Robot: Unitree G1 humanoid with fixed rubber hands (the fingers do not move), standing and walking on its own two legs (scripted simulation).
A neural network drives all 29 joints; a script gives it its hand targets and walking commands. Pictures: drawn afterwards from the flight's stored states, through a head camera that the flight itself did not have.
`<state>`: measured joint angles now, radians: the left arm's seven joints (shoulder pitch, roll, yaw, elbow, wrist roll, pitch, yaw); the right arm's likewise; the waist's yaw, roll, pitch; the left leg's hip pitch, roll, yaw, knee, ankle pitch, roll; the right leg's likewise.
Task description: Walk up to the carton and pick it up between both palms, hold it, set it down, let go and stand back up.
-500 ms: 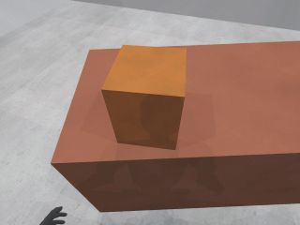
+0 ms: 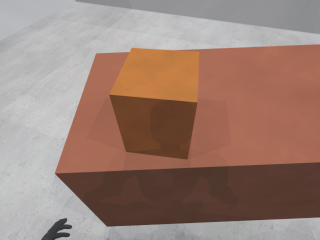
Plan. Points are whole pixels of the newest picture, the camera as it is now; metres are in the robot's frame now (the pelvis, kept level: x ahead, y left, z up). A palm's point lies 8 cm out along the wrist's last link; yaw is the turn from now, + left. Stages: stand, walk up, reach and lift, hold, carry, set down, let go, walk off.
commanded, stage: walk up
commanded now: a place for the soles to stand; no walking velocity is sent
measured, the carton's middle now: (160, 105) +0.48 +0.03 +0.06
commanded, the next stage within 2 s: reach and lift in 0.76 s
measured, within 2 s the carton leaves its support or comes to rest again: neither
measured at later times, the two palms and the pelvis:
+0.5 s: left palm out of the picture +0.13 +0.30 -0.09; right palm out of the picture +0.09 -0.30 -0.12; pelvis +0.02 +0.00 +0.00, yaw +0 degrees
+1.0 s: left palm (60, 221) +0.18 +0.28 -0.08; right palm out of the picture +0.16 -0.29 -0.10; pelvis +0.01 +0.00 +0.00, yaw +0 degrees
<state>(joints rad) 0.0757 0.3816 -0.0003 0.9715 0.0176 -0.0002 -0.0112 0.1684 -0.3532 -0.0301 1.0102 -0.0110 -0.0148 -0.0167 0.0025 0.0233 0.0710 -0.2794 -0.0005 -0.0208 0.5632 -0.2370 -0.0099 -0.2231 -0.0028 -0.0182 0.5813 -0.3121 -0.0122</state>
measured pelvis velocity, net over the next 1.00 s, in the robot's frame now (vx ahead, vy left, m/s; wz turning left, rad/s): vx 0.01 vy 0.00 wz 0.00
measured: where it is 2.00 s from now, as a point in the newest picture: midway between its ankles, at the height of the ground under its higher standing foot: outside the picture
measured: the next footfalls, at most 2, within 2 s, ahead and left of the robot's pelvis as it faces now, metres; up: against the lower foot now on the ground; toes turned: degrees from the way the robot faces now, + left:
none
